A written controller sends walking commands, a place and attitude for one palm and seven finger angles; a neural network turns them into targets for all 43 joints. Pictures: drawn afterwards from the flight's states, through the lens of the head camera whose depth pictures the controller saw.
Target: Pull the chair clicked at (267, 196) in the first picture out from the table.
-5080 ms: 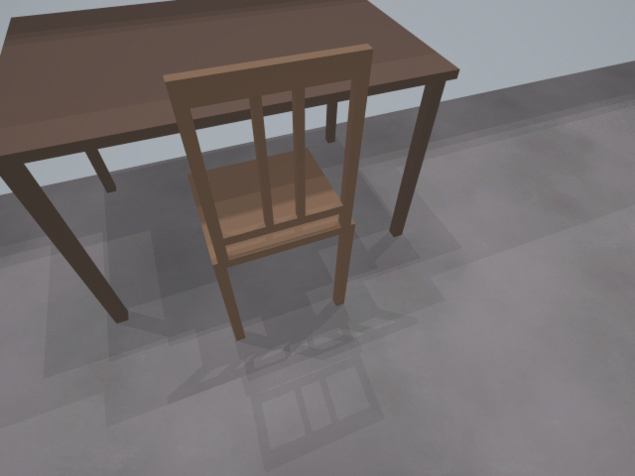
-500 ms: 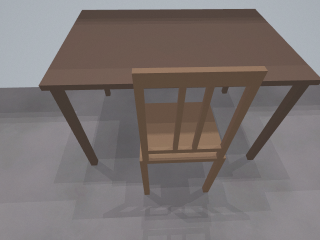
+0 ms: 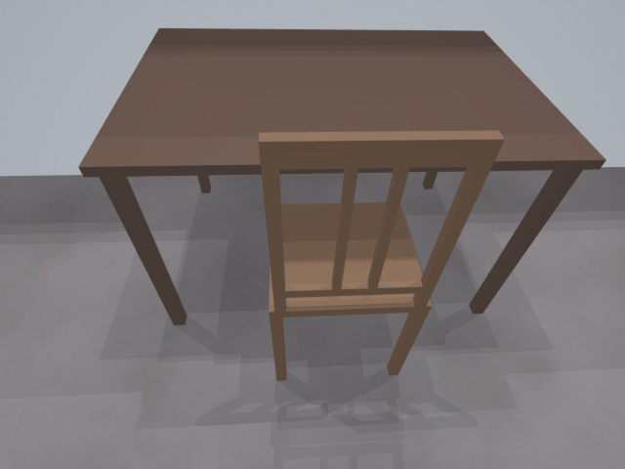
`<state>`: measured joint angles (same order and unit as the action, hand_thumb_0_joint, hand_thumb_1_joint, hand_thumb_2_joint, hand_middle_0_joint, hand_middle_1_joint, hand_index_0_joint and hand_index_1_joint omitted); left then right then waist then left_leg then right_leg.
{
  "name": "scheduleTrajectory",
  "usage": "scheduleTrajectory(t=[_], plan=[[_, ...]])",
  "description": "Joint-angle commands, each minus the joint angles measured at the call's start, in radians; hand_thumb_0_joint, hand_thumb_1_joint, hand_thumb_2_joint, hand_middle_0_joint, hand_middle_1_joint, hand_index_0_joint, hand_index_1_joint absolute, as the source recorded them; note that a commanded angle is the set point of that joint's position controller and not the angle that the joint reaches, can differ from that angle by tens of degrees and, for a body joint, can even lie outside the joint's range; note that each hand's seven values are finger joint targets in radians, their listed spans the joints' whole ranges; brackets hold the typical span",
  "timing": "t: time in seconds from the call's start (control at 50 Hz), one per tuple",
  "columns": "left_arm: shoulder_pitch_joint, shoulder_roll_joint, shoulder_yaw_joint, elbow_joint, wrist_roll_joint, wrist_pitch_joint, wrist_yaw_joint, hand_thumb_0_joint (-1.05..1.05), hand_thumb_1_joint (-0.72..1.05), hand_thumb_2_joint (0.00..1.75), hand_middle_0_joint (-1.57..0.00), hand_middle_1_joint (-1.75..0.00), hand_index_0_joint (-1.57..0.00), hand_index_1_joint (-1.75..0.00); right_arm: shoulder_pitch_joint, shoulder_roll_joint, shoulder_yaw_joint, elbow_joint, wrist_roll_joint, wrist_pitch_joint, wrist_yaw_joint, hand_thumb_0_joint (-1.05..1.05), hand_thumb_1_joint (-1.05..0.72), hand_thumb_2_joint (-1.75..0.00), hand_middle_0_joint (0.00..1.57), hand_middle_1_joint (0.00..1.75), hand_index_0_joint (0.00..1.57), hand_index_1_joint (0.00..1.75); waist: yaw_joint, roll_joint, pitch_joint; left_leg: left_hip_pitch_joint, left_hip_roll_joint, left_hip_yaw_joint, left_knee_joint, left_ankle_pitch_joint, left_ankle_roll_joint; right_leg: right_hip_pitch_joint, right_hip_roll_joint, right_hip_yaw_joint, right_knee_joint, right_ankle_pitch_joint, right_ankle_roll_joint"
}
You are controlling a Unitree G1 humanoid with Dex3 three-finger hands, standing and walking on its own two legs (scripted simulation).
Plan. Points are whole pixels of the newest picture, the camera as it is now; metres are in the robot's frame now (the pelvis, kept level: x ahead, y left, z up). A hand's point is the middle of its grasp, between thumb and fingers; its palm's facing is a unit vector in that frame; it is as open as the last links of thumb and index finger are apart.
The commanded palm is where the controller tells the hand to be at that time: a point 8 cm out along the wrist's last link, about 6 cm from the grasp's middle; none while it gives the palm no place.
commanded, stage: come to a stop and stand still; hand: left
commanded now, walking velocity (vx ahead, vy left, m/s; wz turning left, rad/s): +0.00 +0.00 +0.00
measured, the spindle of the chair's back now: (342, 235) +0.55 -0.03 -0.08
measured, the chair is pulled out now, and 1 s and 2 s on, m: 0.00 0.00 0.00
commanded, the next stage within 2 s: look again from close up in 0.08 s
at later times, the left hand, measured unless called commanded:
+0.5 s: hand out of the picture +0.01 +0.19 -0.18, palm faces +0.02 -0.98 -0.19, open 7.3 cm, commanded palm none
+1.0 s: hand out of the picture +0.01 +0.19 -0.19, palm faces +0.02 -0.99 -0.15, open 7.3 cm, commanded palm none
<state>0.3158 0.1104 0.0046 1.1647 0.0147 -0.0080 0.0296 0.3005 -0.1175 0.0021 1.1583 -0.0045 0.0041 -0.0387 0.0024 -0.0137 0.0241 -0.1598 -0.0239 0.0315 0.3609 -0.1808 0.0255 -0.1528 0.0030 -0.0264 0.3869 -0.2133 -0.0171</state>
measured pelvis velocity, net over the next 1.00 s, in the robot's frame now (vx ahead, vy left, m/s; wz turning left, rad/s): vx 0.02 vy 0.03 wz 0.00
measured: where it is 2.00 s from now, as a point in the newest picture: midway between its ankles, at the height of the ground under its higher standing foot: outside the picture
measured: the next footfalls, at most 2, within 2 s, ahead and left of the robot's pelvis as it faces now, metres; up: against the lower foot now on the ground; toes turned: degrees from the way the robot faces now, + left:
none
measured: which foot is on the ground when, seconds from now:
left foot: down 0.00-1.00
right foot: down 0.00-1.00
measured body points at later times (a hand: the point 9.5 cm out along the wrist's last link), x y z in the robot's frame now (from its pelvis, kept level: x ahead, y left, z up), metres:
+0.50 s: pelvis +0.01 +0.02 -0.01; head +0.00 +0.01 +0.44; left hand +0.01 +0.24 -0.17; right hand +0.02 -0.20 -0.17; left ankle +0.01 +0.10 -0.75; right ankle +0.00 -0.11 -0.75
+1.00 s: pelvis +0.02 +0.03 -0.01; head +0.03 +0.04 +0.44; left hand +0.01 +0.24 -0.17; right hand +0.03 -0.19 -0.16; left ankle +0.01 +0.10 -0.75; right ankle +0.00 -0.11 -0.75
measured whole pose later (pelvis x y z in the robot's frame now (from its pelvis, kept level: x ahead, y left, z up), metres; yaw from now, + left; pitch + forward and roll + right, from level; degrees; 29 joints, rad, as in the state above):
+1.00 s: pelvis +0.02 +0.03 -0.01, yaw +0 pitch -1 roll +0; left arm 0.31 0.14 -0.01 1.10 0.02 -0.01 0.03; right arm 0.26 -0.15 0.02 1.13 0.00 -0.03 -0.03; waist 0.00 -0.03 0.03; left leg -0.17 -0.06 0.05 0.44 -0.25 0.07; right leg -0.16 -0.04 -0.01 0.45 -0.28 0.03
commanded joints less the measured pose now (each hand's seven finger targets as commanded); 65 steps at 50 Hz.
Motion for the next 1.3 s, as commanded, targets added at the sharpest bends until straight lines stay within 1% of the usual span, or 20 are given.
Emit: scheduleTrajectory(t=[0.0,0.14,0.16,0.18,0.2,0.22,0.26,0.36,0.4,0.48,0.5,0.56,0.68,0.78,0.8,0.86,0.98,1.02,1.22,1.28], plan=[[0.073,0.086,0.013,-0.02,-0.002,-0.008,0.01,0.0,0.9,0.9,-0.2,-0.3,-0.2,-0.3,0.057,-0.082,-0.01,-0.027,-0.001,-0.016,-0.006,0.0,-0.9,-0.9,0.2,0.3,0.2,0.3,0.007,0.011,0.082,-0.027,0.106,-0.121,-0.092,-0.053,0.002,-0.074,-0.091,0.103,-0.097,-0.03,-0.013],[0.091,0.072,0.011,-0.01,-0.002,-0.011,0.012,0.0,0.9,0.9,-0.2,-0.3,-0.2,-0.3,0.057,-0.08,-0.01,-0.029,-0.002,-0.02,-0.008,0.0,-0.9,-0.9,0.2,0.3,0.2,0.3,0.006,0.008,0.067,-0.015,0.108,-0.126,-0.087,-0.024,0.002,-0.075,-0.092,0.102,-0.084,0.0,-0.011],[0.142,0.113,-0.006,-0.007,0.017,-0.051,0.046,0.0,0.9,0.9,-0.2,-0.3,-0.2,-0.3,-0.05,-0.129,-0.006,-0.1,0.002,-0.045,0.015,0.0,-0.9,-0.9,0.2,0.3,0.2,0.3,0.043,0.001,0.069,-0.092,0.121,-0.067,0.145,0.105,-0.021,-0.062,-0.139,0.124,-0.059,0.294,-0.004],[0.098,0.149,0.003,-0.055,0.004,-0.051,0.04,0.0,0.9,0.9,-0.2,-0.3,-0.2,-0.3,0.02,-0.079,-0.009,-0.128,-0.004,-0.032,0.019,0.0,-0.9,-0.9,0.2,0.3,0.2,0.3,-0.025,0.004,-0.009,-0.058,0.076,-0.076,0.12,-0.084,-0.019,-0.072,-0.171,0.181,-0.066,0.064,-0.034],[0.078,0.158,0.012,-0.07,0.004,-0.055,0.032,0.0,0.9,0.9,-0.2,-0.3,-0.2,-0.3,0.026,-0.076,-0.005,-0.118,-0.015,-0.03,0.02,0.0,-0.9,-0.9,0.2,0.3,0.2,0.3,-0.019,0.06,-0.026,-0.041,0.062,-0.075,0.106,-0.041,-0.013,-0.067,-0.168,0.166,-0.049,0.082,-0.052],[0.063,0.144,0.004,-0.076,0.0,-0.052,0.027,0.0,0.9,0.9,-0.2,-0.3,-0.2,-0.3,0.052,-0.082,-0.006,-0.119,-0.011,-0.031,0.019,0.0,-0.9,-0.9,0.2,0.3,0.2,0.3,-0.03,0.017,-0.025,-0.051,0.075,-0.081,0.102,-0.056,-0.009,-0.088,-0.143,0.144,-0.041,-0.064,-0.053],[0.068,0.113,-0.003,-0.085,0.001,-0.045,0.022,0.0,0.9,0.9,-0.2,-0.3,-0.2,-0.3,0.059,-0.093,-0.005,-0.119,-0.01,-0.034,0.019,0.0,-0.9,-0.9,0.2,0.3,0.2,0.3,-0.027,0.041,0.014,-0.076,0.087,-0.102,0.079,-0.036,0.002,-0.119,-0.109,0.124,-0.021,-0.115,-0.047],[0.071,0.103,-0.004,-0.099,0.001,-0.031,0.016,0.0,0.9,0.9,-0.2,-0.3,-0.2,-0.3,0.053,-0.121,-0.003,-0.13,-0.007,-0.041,0.015,0.0,-0.9,-0.9,0.2,0.3,0.2,0.3,-0.011,0.001,0.08,-0.149,0.103,-0.144,0.005,-0.081,0.02,-0.096,-0.079,0.092,0.023,-0.075,-0.035],[0.075,0.107,-0.001,-0.107,0.004,-0.028,0.014,0.0,0.9,0.9,-0.2,-0.3,-0.2,-0.3,0.049,-0.121,-0.004,-0.133,-0.006,-0.044,0.015,0.0,-0.9,-0.9,0.2,0.3,0.2,0.3,-0.005,0.017,0.106,-0.167,0.103,-0.145,-0.016,-0.086,0.023,-0.094,-0.078,0.086,0.026,-0.057,-0.034],[0.07,0.117,-0.002,-0.117,-0.002,-0.026,0.014,0.0,0.9,0.9,-0.2,-0.3,-0.2,-0.3,0.044,-0.137,-0.002,-0.124,-0.005,-0.049,0.013,0.0,-0.9,-0.9,0.2,0.3,0.2,0.3,0.001,-0.011,0.072,-0.121,0.103,-0.141,-0.015,-0.016,0.026,-0.07,-0.085,0.089,0.03,0.001,-0.025],[0.067,0.12,0.002,-0.12,0.001,-0.024,0.014,0.0,0.9,0.9,-0.2,-0.3,-0.2,-0.3,0.046,-0.132,-0.001,-0.121,-0.004,-0.05,0.012,0.0,-0.9,-0.9,0.2,0.3,0.2,0.3,0.002,-0.006,0.079,-0.134,0.104,-0.137,-0.02,-0.022,0.027,-0.063,-0.085,0.077,0.03,-0.004,-0.024],[0.06,0.126,0.003,-0.122,-0.003,-0.023,0.014,0.0,0.9,0.9,-0.2,-0.3,-0.2,-0.3,0.041,-0.14,0.0,-0.112,-0.006,-0.052,0.011,0.0,-0.9,-0.9,0.2,0.3,0.2,0.3,0.002,0.0,0.036,-0.093,0.102,-0.13,-0.008,0.047,0.026,-0.041,-0.091,0.084,0.036,0.045,-0.019],[0.053,0.135,0.002,-0.117,-0.005,-0.022,0.013,0.0,0.9,0.9,-0.2,-0.3,-0.2,-0.3,0.025,-0.141,0.002,-0.091,-0.005,-0.053,0.009,0.0,-0.9,-0.9,0.2,0.3,0.2,0.3,0.004,0.01,0.007,-0.044,0.102,-0.114,0.009,0.133,0.025,-0.021,-0.101,0.083,0.03,0.107,-0.012],[0.052,0.132,0.0,-0.105,-0.005,-0.019,0.014,0.0,0.9,0.9,-0.2,-0.3,-0.2,-0.3,0.022,-0.139,0.003,-0.073,-0.003,-0.051,0.006,0.0,-0.9,-0.9,0.2,0.3,0.2,0.3,0.002,0.014,0.012,-0.028,0.106,-0.112,0.004,0.154,0.024,-0.018,-0.101,0.081,0.024,0.112,-0.008],[0.052,0.132,0.0,-0.104,-0.003,-0.018,0.014,0.0,0.9,0.9,-0.2,-0.3,-0.2,-0.3,0.019,-0.131,0.002,-0.069,0.0,-0.052,0.005,0.0,-0.9,-0.9,0.2,0.3,0.2,0.3,0.005,0.014,0.035,-0.039,0.106,-0.111,-0.003,0.149,0.026,-0.022,-0.1,0.078,0.019,0.107,-0.007],[0.056,0.127,-0.003,-0.095,-0.004,-0.015,0.014,0.0,0.9,0.9,-0.2,-0.3,-0.2,-0.3,0.017,-0.136,0.003,-0.063,-0.002,-0.049,0.005,0.0,-0.9,-0.9,0.2,0.3,0.2,0.3,0.003,0.011,0.049,-0.037,0.107,-0.117,-0.016,0.117,0.024,-0.033,-0.1,0.078,0.012,0.082,-0.005],[0.064,0.12,-0.004,-0.082,-0.003,-0.014,0.015,0.0,0.9,0.9,-0.2,-0.3,-0.2,-0.3,0.019,-0.135,0.001,-0.054,-0.002,-0.051,0.003,0.0,-0.9,-0.9,0.2,0.3,0.2,0.3,0.003,0.016,0.026,-0.011,0.11,-0.115,-0.021,0.144,0.025,-0.019,-0.102,0.072,0.011,0.093,0.0],[0.067,0.117,-0.004,-0.08,-0.001,-0.012,0.015,0.0,0.9,0.9,-0.2,-0.3,-0.2,-0.3,0.018,-0.134,0.002,-0.052,-0.001,-0.051,0.002,0.0,-0.9,-0.9,0.2,0.3,0.2,0.3,0.004,0.016,0.046,-0.021,0.11,-0.116,-0.025,0.142,0.025,-0.025,-0.102,0.072,0.01,0.089,0.0],[0.078,0.108,-0.003,-0.068,-0.001,-0.009,0.017,0.0,0.9,0.9,-0.2,-0.3,-0.2,-0.3,0.031,-0.125,0.001,-0.042,0.0,-0.052,-0.002,0.0,-0.9,-0.9,0.2,0.3,0.2,0.3,0.006,0.007,0.043,-0.011,0.114,-0.124,-0.037,0.17,0.027,-0.015,-0.103,0.062,0.011,0.085,0.004],[0.082,0.104,-0.003,-0.063,-0.002,-0.007,0.017,0.0,0.9,0.9,-0.2,-0.3,-0.2,-0.3,0.04,-0.126,0.002,-0.039,-0.001,-0.052,-0.003,0.0,-0.9,-0.9,0.2,0.3,0.2,0.3,0.005,0.02,0.036,0.003,0.117,-0.128,-0.042,0.186,0.025,-0.016,-0.102,0.059,0.014,0.079,0.005]])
